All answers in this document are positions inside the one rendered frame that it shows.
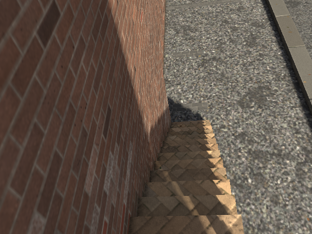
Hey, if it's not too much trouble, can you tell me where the stairs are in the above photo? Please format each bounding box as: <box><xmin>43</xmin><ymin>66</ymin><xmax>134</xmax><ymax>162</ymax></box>
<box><xmin>128</xmin><ymin>120</ymin><xmax>245</xmax><ymax>234</ymax></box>

